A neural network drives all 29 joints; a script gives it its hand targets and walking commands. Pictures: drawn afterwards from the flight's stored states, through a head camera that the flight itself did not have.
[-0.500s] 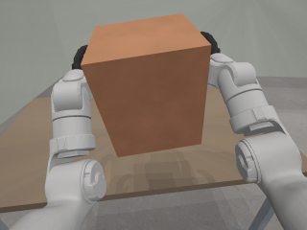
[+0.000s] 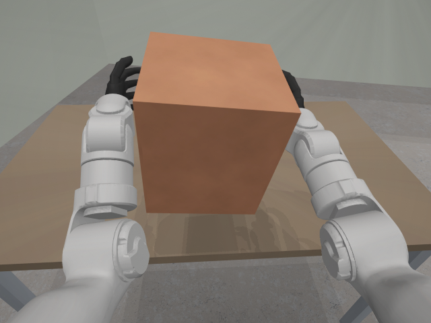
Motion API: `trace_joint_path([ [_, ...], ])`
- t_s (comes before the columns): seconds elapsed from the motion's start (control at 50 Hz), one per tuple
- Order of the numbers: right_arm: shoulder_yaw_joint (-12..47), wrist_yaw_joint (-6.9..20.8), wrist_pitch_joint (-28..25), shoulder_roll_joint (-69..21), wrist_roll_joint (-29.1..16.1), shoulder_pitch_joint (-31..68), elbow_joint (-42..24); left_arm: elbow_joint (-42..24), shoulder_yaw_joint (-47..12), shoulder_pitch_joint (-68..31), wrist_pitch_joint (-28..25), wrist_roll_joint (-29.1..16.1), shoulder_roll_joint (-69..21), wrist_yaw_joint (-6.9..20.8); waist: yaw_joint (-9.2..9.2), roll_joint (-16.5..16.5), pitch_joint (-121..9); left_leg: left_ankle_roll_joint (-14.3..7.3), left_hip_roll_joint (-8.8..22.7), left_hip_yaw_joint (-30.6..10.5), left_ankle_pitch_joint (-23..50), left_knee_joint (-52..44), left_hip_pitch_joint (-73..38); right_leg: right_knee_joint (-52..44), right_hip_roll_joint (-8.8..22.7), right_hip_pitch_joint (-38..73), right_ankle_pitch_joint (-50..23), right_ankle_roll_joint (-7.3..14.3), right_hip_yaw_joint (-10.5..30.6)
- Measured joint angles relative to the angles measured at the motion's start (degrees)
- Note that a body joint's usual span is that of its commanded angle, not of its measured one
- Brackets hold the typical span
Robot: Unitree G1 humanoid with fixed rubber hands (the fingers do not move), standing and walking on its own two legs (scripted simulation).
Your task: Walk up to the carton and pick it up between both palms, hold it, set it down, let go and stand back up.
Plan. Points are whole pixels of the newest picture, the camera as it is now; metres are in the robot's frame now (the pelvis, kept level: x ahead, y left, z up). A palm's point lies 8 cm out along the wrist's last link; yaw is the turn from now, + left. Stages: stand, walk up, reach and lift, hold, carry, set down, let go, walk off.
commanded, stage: set down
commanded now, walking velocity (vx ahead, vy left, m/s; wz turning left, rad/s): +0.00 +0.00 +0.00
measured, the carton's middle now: (206, 130) +0.40 +0.02 +0.21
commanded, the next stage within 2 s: none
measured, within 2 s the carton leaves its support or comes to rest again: neither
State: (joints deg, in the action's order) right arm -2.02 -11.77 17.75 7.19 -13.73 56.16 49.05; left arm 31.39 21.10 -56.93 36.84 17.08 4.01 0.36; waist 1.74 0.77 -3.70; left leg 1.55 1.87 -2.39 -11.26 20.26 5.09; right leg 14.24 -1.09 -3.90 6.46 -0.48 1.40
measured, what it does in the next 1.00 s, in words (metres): stands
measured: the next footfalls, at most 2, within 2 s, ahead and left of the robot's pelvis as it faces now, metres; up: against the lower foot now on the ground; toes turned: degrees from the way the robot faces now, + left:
none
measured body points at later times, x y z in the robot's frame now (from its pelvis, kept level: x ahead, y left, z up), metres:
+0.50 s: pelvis -0.01 +0.00 +0.00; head -0.04 +0.02 +0.45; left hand +0.41 +0.18 +0.24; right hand +0.42 -0.13 +0.23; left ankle +0.00 +0.13 -0.75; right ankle +0.02 -0.13 -0.75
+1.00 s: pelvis +0.00 +0.00 +0.00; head -0.02 +0.02 +0.45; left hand +0.42 +0.18 +0.21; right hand +0.43 -0.13 +0.19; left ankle +0.00 +0.13 -0.75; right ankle +0.02 -0.13 -0.75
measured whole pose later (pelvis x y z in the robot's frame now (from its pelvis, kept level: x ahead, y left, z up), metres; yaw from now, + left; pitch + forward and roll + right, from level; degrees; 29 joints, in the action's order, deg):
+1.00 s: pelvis +0.00 +0.00 +0.00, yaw +0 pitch -4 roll -1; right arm -7.1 -9.5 11.1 4.8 -7.1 51.4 49.4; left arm 32.7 21.5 -51.7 29.2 16.4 1.2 -1.1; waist 0.0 1.5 0.6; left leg 1.3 1.8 -2.4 -11.6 20.3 4.4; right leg 14.1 -1.1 -3.2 6.8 -0.5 1.4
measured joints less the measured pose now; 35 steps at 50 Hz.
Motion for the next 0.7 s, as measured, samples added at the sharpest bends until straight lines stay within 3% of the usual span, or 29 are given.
trace_joint_path([
  [0.18, -0.21, -0.53, -1.08, 0.01, -0.55, -1.52, -2.44, -1.18, 0.03, 0.37, -1.18, -0.68, -0.55, -0.42, 1.1, 0.11, -0.02, -0.01, 0.0, 0.0, 0.05, 0.0, -0.59, -0.03, 0.0, 0.61, -0.02, 0.0, 0.0],
  [0.3, -1.8, 0.05, -1.07, -0.25, 0.19, -0.82, -2.28, -1.04, 3.06, 0.37, -2.55, -0.69, -1.94, -0.41, 0.25, 0.11, 0.2, -0.14, 0.0, -0.01, 0.22, 0.0, -0.71, -0.04, -0.01, 0.73, -0.21, -0.03, -0.01],
  [0.46, -6.53, 1.99, -1.95, -2.1, 5.79, 0.26, 0.27, 1.24, 4.41, 0.37, -4.0, -0.69, -2.11, -0.41, -1.35, 0.36, 2.45, -0.2, -0.01, -0.01, 0.27, 0.0, -0.69, -0.04, 0.0, 0.72, -0.28, -0.03, -0.01],
  [0.7, -6.31, 2.31, -6.41, -2.41, 6.89, -2.77, 0.37, 1.28, 0.97, 2.32, -6.62, -0.69, -2.12, -1.26, -1.5, 0.76, 5.14, -0.2, -0.05, 0.0, -0.33, 0.0, -0.69, -0.09, 0.04, 0.74, 0.29, -0.03, -0.01],
])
